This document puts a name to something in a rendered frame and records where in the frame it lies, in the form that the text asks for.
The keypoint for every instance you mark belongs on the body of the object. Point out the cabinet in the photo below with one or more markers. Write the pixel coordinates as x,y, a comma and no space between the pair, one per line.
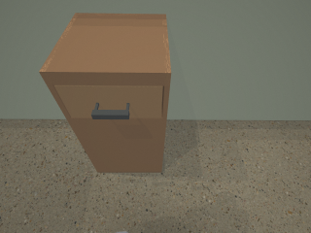
115,49

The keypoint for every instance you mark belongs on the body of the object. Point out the drawer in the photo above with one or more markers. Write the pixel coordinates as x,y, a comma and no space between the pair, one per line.
145,101

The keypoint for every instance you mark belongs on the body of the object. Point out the handle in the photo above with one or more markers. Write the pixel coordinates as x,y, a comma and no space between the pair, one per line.
110,114

